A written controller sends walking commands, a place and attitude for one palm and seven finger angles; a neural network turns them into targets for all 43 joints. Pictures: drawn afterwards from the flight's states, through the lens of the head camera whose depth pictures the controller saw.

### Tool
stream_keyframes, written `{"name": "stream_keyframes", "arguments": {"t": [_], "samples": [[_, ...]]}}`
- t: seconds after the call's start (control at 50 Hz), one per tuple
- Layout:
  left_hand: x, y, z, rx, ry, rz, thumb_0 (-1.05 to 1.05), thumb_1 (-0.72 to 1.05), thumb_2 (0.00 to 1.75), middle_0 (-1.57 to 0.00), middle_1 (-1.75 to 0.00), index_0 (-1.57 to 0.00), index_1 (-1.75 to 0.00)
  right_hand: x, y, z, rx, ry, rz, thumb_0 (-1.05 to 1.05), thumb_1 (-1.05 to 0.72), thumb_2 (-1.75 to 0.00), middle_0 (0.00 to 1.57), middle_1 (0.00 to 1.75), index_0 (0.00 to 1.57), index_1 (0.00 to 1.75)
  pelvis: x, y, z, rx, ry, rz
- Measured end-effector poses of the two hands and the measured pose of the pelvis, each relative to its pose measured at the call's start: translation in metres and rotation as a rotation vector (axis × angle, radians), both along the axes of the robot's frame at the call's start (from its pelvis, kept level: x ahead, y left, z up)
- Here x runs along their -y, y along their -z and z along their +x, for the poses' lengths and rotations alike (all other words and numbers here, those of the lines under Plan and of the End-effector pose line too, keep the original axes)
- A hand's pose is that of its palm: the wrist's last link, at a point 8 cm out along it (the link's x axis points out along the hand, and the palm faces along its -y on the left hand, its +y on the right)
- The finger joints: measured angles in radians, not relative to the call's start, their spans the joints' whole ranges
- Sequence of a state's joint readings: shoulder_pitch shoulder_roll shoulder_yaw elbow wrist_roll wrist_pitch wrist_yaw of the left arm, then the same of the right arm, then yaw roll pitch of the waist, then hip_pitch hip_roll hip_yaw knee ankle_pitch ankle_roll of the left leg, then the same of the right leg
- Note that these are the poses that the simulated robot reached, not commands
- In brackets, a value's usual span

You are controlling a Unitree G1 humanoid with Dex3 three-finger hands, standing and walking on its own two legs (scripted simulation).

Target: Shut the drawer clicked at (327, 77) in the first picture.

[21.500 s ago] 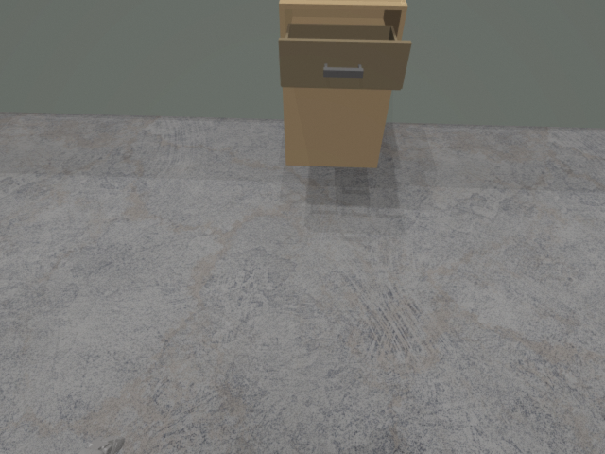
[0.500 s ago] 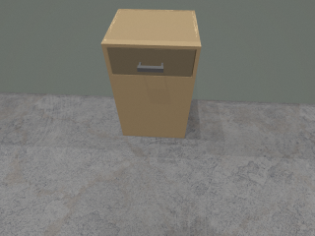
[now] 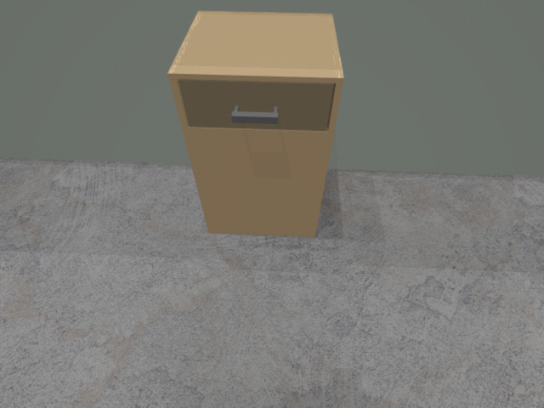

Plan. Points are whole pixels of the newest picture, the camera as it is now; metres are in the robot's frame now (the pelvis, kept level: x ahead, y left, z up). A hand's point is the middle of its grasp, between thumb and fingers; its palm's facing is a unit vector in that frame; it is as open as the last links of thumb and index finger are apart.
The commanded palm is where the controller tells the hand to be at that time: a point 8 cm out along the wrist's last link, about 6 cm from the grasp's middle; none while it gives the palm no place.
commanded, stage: look to check the result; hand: left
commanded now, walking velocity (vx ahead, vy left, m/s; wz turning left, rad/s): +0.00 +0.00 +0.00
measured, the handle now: (255, 113) +0.89 +0.09 -0.10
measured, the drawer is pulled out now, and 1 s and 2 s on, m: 0.00 0.00 0.00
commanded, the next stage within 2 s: stand and wait in 0.32 s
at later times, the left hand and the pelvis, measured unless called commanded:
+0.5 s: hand out of the picture +0.02 +0.18 -0.17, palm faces +0.01 -0.97 -0.23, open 7.4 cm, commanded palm none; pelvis +0.01 -0.01 +0.00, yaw +0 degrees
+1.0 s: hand out of the picture +0.05 +0.19 -0.16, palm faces -0.01 -0.96 -0.27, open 7.4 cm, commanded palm none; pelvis +0.01 -0.02 +0.00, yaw +0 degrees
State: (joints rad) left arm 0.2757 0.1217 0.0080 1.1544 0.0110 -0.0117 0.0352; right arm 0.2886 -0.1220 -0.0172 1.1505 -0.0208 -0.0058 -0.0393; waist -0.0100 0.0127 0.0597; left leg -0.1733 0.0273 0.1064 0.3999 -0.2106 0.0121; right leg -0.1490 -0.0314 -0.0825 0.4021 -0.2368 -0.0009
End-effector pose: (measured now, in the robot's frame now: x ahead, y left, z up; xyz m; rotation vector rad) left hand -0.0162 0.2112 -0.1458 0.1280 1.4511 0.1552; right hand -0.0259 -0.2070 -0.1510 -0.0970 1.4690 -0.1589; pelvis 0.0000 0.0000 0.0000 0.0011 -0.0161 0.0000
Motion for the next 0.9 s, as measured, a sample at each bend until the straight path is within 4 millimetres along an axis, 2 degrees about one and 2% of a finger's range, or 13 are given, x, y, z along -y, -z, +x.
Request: {"name": "stream_keyframes", "arguments": {"t": [0.14, 0.32, 0.58, 0.9], "samples": [[0.001, -0.001, 0.003, 0.005, 0.001, 0.004, 0.01, 0.91, 0.90, -0.20, -0.30, -0.20, -0.30, 0.008, -0.001, 0.014, 0.028, -0.010, -0.012, 0.00, -0.91, -0.90, 0.19, 0.30, 0.20, 0.29, 0.003, 0.000, 0.002, 0.001, 0.000, 0.000], [-0.006, -0.004, 0.019, 0.044, 0.013, 0.030, 0.01, 0.91, 0.90, -0.20, -0.30, -0.20, -0.30, 0.020, -0.002, 0.027, 0.055, -0.023, -0.024, 0.00, -0.91, -0.90, 0.19, 0.30, 0.20, 0.29, 0.008, -0.001, 0.004, 0.003, -0.002, 0.000], [-0.015, -0.009, 0.042, 0.091, 0.039, 0.062, 0.01, 0.91, 0.90, -0.20, -0.30, -0.20, -0.30, 0.039, -0.004, 0.036, 0.066, -0.035, -0.048, 0.00, -0.91, -0.90, 0.19, 0.30, 0.20, 0.29, 0.013, -0.002, 0.006, 0.002, -0.002, 0.000], [-0.021, -0.014, 0.058, 0.109, 0.058, 0.083, 0.01, 0.91, 0.90, -0.20, -0.30, -0.20, -0.30, 0.057, -0.008, 0.049, 0.081, -0.047, -0.078, 0.00, -0.91, -0.90, 0.20, 0.30, 0.20, 0.29, 0.018, -0.003, 0.009, -0.002, 0.001, 0.001]]}}
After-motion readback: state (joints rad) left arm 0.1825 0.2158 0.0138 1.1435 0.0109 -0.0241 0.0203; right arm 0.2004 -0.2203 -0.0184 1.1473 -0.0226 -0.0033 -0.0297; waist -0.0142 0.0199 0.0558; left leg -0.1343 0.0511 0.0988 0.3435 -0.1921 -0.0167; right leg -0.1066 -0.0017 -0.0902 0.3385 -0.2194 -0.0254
